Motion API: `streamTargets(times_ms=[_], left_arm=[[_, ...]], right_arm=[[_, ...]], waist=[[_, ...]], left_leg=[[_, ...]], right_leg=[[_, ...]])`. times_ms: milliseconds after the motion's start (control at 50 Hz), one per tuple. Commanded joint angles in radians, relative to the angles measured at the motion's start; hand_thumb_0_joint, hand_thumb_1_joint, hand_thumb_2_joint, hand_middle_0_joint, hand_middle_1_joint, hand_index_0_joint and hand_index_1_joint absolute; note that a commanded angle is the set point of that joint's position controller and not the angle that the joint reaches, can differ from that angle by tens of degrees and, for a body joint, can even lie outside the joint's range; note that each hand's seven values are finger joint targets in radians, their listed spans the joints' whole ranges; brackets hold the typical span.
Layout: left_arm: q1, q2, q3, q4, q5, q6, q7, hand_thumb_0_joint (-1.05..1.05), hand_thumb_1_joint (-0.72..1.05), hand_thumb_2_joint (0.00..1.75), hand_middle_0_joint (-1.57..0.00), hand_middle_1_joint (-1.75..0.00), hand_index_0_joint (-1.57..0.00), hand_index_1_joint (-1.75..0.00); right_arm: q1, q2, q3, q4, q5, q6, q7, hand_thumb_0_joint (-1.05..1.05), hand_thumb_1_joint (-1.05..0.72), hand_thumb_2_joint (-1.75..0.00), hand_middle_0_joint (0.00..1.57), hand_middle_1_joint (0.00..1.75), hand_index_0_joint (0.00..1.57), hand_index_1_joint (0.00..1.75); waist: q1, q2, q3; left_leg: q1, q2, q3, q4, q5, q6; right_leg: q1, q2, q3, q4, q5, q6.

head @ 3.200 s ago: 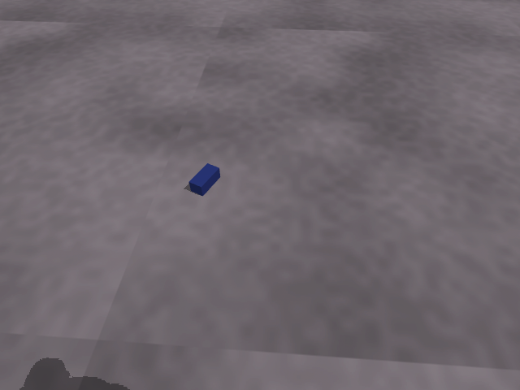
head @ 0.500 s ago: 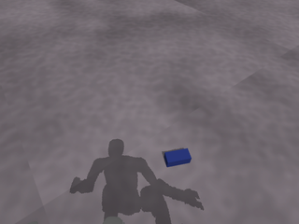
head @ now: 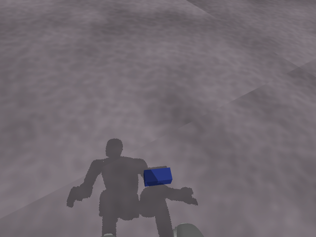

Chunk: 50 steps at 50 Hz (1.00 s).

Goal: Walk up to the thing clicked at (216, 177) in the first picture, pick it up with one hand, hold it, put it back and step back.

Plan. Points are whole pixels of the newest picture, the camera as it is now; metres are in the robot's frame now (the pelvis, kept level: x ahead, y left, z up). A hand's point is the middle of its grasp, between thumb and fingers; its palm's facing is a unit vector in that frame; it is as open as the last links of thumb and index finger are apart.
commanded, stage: walk up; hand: left
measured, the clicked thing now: (157, 176) +0.58 -0.08 -0.70
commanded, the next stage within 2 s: none
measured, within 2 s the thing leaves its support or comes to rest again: neither
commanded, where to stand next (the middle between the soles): +0.20 -0.30 m, yaw +8 degrees
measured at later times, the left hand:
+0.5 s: hand out of the picture +0.08 +0.06 -0.16, palm faces +0.00 -0.95 -0.32, open 7.4 cm
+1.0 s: hand out of the picture +0.12 -0.09 -0.13, palm faces +0.10 -0.90 -0.42, open 7.4 cm
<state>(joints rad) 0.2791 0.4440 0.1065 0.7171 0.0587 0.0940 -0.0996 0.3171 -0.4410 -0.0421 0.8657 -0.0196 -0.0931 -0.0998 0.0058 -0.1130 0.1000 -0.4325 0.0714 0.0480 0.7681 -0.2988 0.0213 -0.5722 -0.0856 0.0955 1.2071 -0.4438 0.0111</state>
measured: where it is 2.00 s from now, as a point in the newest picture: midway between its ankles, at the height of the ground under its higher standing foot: outside the picture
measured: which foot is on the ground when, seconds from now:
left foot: down 0.00-0.16, up 0.18-0.40, down 0.42-0.74, up 0.76-1.00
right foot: up 0.00-0.12, down 0.14-0.42, up 0.44-0.72, down 0.74-1.00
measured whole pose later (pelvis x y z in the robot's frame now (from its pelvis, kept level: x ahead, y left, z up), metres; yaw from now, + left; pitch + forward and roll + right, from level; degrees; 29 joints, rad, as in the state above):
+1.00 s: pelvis +0.11 -0.37 +0.00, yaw +7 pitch -1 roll +1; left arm 0.27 0.37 0.04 0.91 0.01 -0.05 0.01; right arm 0.20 -0.44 -0.06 0.93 -0.02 0.01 0.00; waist 0.03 0.03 0.11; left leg -0.50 0.02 -0.01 1.01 -0.47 0.03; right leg -0.36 -0.05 -0.01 0.79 -0.42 0.02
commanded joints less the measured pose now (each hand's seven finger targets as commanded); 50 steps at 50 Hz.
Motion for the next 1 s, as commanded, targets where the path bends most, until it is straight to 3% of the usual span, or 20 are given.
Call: streamTargets(times_ms=[0, 80, 120, 140, 160, 180, 240, 320, 360, 400, 420, 440, 500, 640, 700, 720, 740, 760, 840, 980], left_arm=[[0.006, 0.189, 0.074, -0.077, 0.001, -0.012, -0.007, 0.0, 0.9, 0.9, -0.2, -0.3, -0.2, -0.3], [0.147, 0.189, 0.09, -0.017, -0.006, -0.013, -0.002, 0.0, 0.9, 0.9, -0.2, -0.3, -0.2, -0.3], [0.333, 0.247, 0.119, 0.058, 0.017, -0.024, 0.017, 0.0, 0.9, 0.9, -0.2, -0.3, -0.2, -0.3], [0.265, 0.354, 0.127, 0.009, 0.024, -0.038, 0.027, 0.0, 0.9, 0.9, -0.2, -0.3, -0.2, -0.3], [0.044, 0.405, 0.121, -0.06, 0.006, -0.049, 0.04, 0.0, 0.9, 0.9, -0.2, -0.3, -0.2, -0.3], [0.006, 0.343, 0.111, -0.075, -0.009, -0.05, 0.045, 0.0, 0.9, 0.9, -0.2, -0.3, -0.2, -0.3], [-0.038, 0.275, 0.088, -0.054, 0.007, -0.052, 0.049, 0.0, 0.9, 0.9, -0.2, -0.3, -0.2, -0.3], [-0.073, 0.218, 0.049, -0.084, 0.013, -0.048, 0.046, 0.0, 0.9, 0.9, -0.2, -0.3, -0.2, -0.3], [-0.105, 0.18, 0.024, -0.1, 0.004, -0.037, 0.041, 0.0, 0.9, 0.9, -0.2, -0.3, -0.2, -0.3], [-0.018, 0.107, 0.003, -0.113, -0.003, -0.031, 0.046, 0.0, 0.9, 0.9, -0.2, -0.3, -0.2, -0.3], [0.018, 0.213, 0.028, -0.091, 0.006, -0.011, 0.053, 0.0, 0.9, 0.9, -0.2, -0.3, -0.2, -0.3], [0.028, 0.249, 0.038, -0.07, 0.008, -0.005, 0.057, 0.0, 0.9, 0.9, -0.2, -0.3, -0.2, -0.3], [0.012, 0.248, 0.061, -0.05, 0.002, -0.017, 0.048, 0.0, 0.9, 0.9, -0.2, -0.3, -0.2, -0.3], [0.082, 0.182, 0.046, 0.062, -0.047, -0.033, 0.038, 0.0, 0.9, 0.9, -0.2, -0.3, -0.2, -0.3], [0.219, 0.189, 0.057, 0.152, -0.046, -0.056, 0.075, 0.0, 0.9, 0.9, -0.2, -0.3, -0.2, -0.3], [0.227, 0.251, 0.064, 0.149, -0.026, -0.071, 0.09, 0.0, 0.9, 0.9, -0.2, -0.3, -0.2, -0.3], [0.04, 0.352, 0.061, 0.084, -0.021, -0.088, 0.1, 0.0, 0.9, 0.9, -0.2, -0.3, -0.2, -0.3], [-0.101, 0.377, 0.062, 0.051, -0.032, -0.098, 0.104, 0.0, 0.9, 0.9, -0.2, -0.3, -0.2, -0.3], [-0.075, 0.291, 0.04, 0.127, -0.032, -0.142, 0.113, 0.0, 0.9, 0.9, -0.2, -0.3, -0.2, -0.3], [0.098, 0.271, 0.026, 0.16, -0.057, -0.171, 0.164, 0.0, 0.9, 0.9, -0.2, -0.3, -0.2, -0.3]], right_arm=[[0.042, -0.414, -0.125, -0.029, -0.027, -0.021, -0.016, 0.0, -0.9, -0.9, 0.2, 0.3, 0.2, 0.3], [-0.078, -0.428, -0.124, -0.027, -0.03, 0.002, -0.008, 0.0, -0.9, -0.9, 0.2, 0.3, 0.2, 0.3], [-0.083, -0.271, -0.08, -0.015, -0.039, 0.028, -0.015, 0.0, -0.9, -0.9, 0.2, 0.3, 0.2, 0.3], [-0.085, -0.185, -0.053, -0.051, -0.014, 0.028, -0.024, 0.0, -0.9, -0.9, 0.2, 0.3, 0.2, 0.3], [-0.123, -0.229, -0.08, -0.055, -0.009, 0.028, -0.046, 0.0, -0.9, -0.9, 0.2, 0.3, 0.2, 0.3], [-0.073, -0.271, -0.08, -0.007, 0.011, 0.017, -0.039, 0.0, -0.9, -0.9, 0.2, 0.3, 0.2, 0.3], [0.053, -0.27, -0.071, 0.079, 0.021, 0.004, -0.02, 0.0, -0.9, -0.9, 0.2, 0.3, 0.2, 0.3], [0.176, -0.218, -0.066, 0.096, 0.02, -0.012, -0.006, 0.0, -0.9, -0.9, 0.2, 0.3, 0.2, 0.3], [0.326, -0.232, -0.083, 0.133, 0.014, -0.021, -0.02, 0.0, -0.9, -0.9, 0.2, 0.3, 0.2, 0.3], [0.312, -0.388, -0.13, 0.068, -0.023, -0.022, -0.048, 0.0, -0.9, -0.9, 0.2, 0.3, 0.2, 0.3], [0.245, -0.428, -0.137, 0.031, 0.006, -0.018, -0.051, 0.0, -0.9, -0.9, 0.2, 0.3, 0.2, 0.3], [0.172, -0.423, -0.137, 0.016, 0.019, -0.015, -0.051, 0.0, -0.9, -0.9, 0.2, 0.3, 0.2, 0.3], [0.123, -0.341, -0.112, 0.011, 0.003, -0.018, -0.04, 0.0, -0.9, -0.9, 0.2, 0.3, 0.2, 0.3], [-0.071, -0.333, -0.094, -0.041, -0.031, 0.011, 0.032, 0.0, -0.9, -0.9, 0.2, 0.3, 0.2, 0.3], [-0.099, -0.247, -0.07, -0.038, -0.037, 0.063, 0.052, 0.0, -0.9, -0.9, 0.2, 0.3, 0.2, 0.3], [-0.089, -0.149, -0.043, -0.05, -0.022, 0.071, 0.052, 0.0, -0.9, -0.9, 0.2, 0.3, 0.2, 0.3], [-0.079, -0.126, -0.037, -0.066, -0.008, 0.068, 0.046, 0.0, -0.9, -0.9, 0.2, 0.3, 0.2, 0.3], [-0.117, -0.218, -0.067, -0.049, -0.005, 0.062, 0.038, 0.0, -0.9, -0.9, 0.2, 0.3, 0.2, 0.3], [-0.003, -0.219, -0.064, 0.055, 0.016, 0.06, 0.061, 0.0, -0.9, -0.9, 0.2, 0.3, 0.2, 0.3], [-0.165, -0.175, -0.072, -0.046, -0.013, 0.098, 0.095, 0.0, -0.9, -0.9, 0.2, 0.3, 0.2, 0.3]], waist=[[-0.013, 0.29, -0.058], [0.088, 0.323, -0.103], [0.205, -0.07, -0.114], [0.188, -0.307, -0.03], [0.087, -0.223, 0.043], [0.053, -0.057, 0.052], [0.017, -0.134, 0.007], [-0.01, -0.107, -0.051], [-0.081, 0.018, -0.125], [-0.065, 0.227, -0.168], [-0.055, 0.094, -0.166], [-0.032, 0.077, -0.127], [0.001, 0.167, -0.048], [0.014, 0.386, -0.081], [0.102, 0.17, -0.058], [0.116, -0.078, -0.019], [0.047, -0.168, 0.02], [0.007, -0.034, 0.077], [-0.01, -0.076, -0.011], [0.06, -0.066, -0.099]], left_leg=[[-0.044, 0.205, -0.309, -0.346, -0.361, 0.209], [-0.201, 0.165, -0.2, -0.27, -0.338, 0.131], [-0.402, -0.012, 0.02, 0.23, -0.413, 0.05], [-0.577, -0.149, 0.013, 0.493, -0.425, 0.008], [-0.511, -0.073, -0.131, 0.544, -0.328, 0.009], [-0.469, -0.044, -0.144, 0.514, -0.233, 0.013], [-0.274, -0.017, -0.023, 0.342, -0.191, 0.017], [0.02, -0.055, 0.032, 0.007, -0.086, 0.048], [0.317, -0.045, -0.015, -0.23, 0.14, 0.041], [0.509, 0.35, -0.709, -0.39, -0.004, 0.173], [0.391, 0.448, -0.797, -0.428, -0.107, 0.24], [0.293, 0.44, -0.748, -0.425, -0.168, 0.281], [0.128, 0.267, -0.427, -0.329, -0.069, 0.223], [-0.147, 0.107, -0.191, -0.303, -0.398, 0.167], [-0.277, 0.01, -0.083, 0.043, -0.473, 0.102], [-0.351, -0.065, 0.001, 0.323, -0.39, 0.047], [-0.372, -0.104, -0.157, 0.399, -0.3, 0.008], [-0.315, -0.033, -0.216, 0.431, -0.23, -0.001], [-0.184, -0.008, -0.123, 0.319, -0.168, 0.02], [-0.236, -0.021, -0.103, 0.213, -0.179, 0.01]], right_leg=[[0.001, -0.039, -0.043, -0.189, -0.052, -0.002], [0.281, 0.008, -0.158, -0.416, 0.05, -0.019], [0.483, 0.04, -0.114, -0.646, -0.064, -0.022], [0.343, -0.201, 0.431, -0.929, -0.244, -0.109], [0.233, -0.284, 0.605, -1.047, -0.335, -0.191], [0.263, -0.226, 0.453, -0.969, -0.26, -0.174], [0.248, -0.143, 0.185, -0.78, 0.023, -0.228], [0.212, -0.132, 0.091, -0.697, 0.326, -0.255], [0.103, -0.063, -0.027, -0.473, 0.312, -0.186], [-0.213, 0.079, -0.006, -0.119, -0.045, -0.052], [-0.192, 0.044, 0.071, -0.002, -0.131, -0.032], [-0.17, 0.026, 0.091, 0.082, -0.126, -0.032], [-0.11, -0.017, 0.093, 0.044, 0.004, -0.025], [0.224, 0.036, -0.135, -0.29, -0.033, 0.001], [0.381, 0.097, -0.167, -0.556, -0.01, 0.019], [0.306, -0.051, 0.116, -0.747, -0.261, -0.036], [0.154, -0.268, 0.616, -0.968, -0.39, -0.159], [0.073, -0.324, 0.677, -1.009, -0.417, -0.224], [0.215, -0.213, 0.302, -0.75, 0.073, -0.187], [0.513, -0.237, 0.234, -0.604, 0.908, -0.218]])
